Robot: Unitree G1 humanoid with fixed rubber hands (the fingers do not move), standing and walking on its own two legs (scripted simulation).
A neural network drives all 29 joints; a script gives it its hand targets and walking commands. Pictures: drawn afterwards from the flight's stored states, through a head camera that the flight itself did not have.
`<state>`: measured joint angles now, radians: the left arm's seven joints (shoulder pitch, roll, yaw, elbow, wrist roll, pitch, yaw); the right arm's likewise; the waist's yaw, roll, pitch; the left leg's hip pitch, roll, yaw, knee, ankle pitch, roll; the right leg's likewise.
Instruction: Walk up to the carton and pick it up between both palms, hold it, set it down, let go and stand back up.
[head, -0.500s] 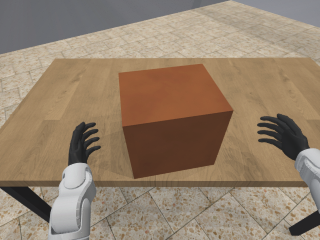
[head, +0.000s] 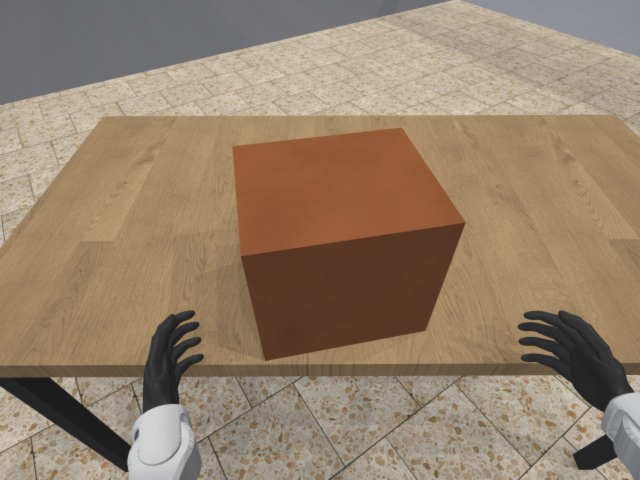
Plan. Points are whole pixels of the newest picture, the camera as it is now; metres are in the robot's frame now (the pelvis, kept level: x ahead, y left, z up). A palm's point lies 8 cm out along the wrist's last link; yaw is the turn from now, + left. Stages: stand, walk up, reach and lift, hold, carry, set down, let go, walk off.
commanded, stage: set down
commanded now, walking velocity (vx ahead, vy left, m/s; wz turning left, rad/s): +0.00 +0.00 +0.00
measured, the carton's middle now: (334, 243) +0.42 +0.01 +0.07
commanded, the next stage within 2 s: let go in 1.38 s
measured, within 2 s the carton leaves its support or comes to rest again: neither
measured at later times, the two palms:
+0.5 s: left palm (155, 433) +0.18 +0.22 +0.00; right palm (565, 422) +0.19 -0.26 +0.00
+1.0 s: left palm (144, 461) +0.16 +0.24 -0.05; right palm (521, 447) +0.18 -0.22 -0.04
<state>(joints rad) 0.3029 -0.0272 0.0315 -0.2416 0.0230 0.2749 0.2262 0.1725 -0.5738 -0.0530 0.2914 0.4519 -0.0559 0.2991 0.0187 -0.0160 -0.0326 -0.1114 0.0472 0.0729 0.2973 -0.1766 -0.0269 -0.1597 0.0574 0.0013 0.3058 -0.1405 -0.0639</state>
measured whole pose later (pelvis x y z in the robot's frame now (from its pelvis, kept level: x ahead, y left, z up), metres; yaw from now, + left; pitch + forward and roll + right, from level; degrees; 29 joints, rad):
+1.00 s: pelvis +0.01 +0.03 +0.00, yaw +1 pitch -2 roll +0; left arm 0.33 0.11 0.01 0.23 0.03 0.13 0.11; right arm 0.26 -0.33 -0.02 0.51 0.16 -0.12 0.18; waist 0.03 -0.01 0.03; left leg -0.08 0.02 0.07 0.33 -0.22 0.00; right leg -0.10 0.03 0.00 0.30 -0.17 -0.03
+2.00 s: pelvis +0.00 +0.02 -0.01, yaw +2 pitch -3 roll -1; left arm 0.21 0.21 0.02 0.57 0.02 0.03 0.01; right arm 0.22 -0.21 -0.03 0.68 0.00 -0.11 0.01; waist 0.01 0.00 0.02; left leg -0.14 0.02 0.04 0.44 -0.26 0.00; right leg -0.15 0.03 -0.03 0.41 -0.21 -0.03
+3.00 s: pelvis -0.03 +0.05 -0.01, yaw +4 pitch -2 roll -1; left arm 0.35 0.28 -0.01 0.86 0.01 -0.02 0.01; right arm 0.41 -0.27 -0.01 0.73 0.00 -0.03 -0.02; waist 0.01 -0.01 0.03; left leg -0.21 -0.03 0.04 0.49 -0.24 0.05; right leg -0.22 -0.03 -0.03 0.46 -0.20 0.02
